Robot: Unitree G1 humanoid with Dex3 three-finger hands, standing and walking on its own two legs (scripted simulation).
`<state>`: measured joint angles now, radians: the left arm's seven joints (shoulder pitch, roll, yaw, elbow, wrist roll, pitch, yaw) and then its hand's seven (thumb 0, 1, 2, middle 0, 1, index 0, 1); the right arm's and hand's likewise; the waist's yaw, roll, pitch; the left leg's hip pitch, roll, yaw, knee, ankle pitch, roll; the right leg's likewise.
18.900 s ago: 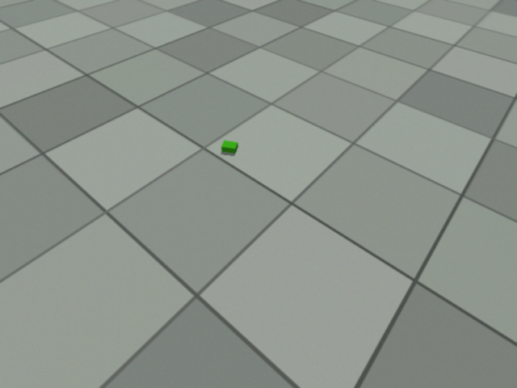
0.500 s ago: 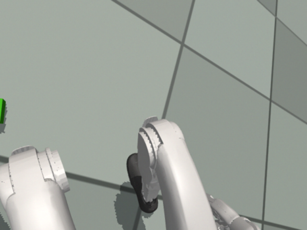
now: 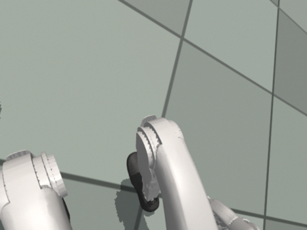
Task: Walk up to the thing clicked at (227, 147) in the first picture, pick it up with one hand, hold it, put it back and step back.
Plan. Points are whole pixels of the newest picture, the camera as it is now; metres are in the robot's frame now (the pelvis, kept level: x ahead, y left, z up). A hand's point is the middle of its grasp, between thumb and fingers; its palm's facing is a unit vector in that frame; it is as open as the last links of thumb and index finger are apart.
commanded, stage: settle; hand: left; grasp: from above
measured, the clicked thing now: out of the picture +0.44 +0.30 -0.27
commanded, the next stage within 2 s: lift in 0.80 s
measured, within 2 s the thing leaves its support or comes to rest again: leaves its support in 0.20 s
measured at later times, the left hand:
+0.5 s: hand out of the picture +0.43 +0.33 -0.17, palm faces -0.37 -0.06 -0.93, open 8.5 cm
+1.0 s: hand out of the picture +0.41 +0.32 -0.10, palm faces -0.44 -0.03 -0.90, open 8.5 cm
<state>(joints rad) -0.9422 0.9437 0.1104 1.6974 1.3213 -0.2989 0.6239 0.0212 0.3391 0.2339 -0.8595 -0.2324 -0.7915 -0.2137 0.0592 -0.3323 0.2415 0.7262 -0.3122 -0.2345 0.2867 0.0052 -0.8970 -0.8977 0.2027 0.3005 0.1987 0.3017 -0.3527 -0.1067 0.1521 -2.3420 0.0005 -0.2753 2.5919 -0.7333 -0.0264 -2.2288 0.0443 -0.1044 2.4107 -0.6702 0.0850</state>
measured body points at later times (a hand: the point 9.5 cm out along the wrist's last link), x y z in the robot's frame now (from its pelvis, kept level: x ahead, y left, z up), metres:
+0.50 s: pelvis +0.00 +0.00 +0.01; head +0.23 +0.11 +0.39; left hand +0.44 +0.33 -0.12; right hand +0.09 -0.27 -0.07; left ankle +0.06 +0.13 -0.26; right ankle +0.12 -0.14 -0.26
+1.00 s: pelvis -0.01 -0.01 +0.04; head +0.20 +0.08 +0.43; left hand +0.43 +0.32 -0.05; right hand +0.08 -0.29 -0.05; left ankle +0.06 +0.13 -0.26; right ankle +0.12 -0.14 -0.26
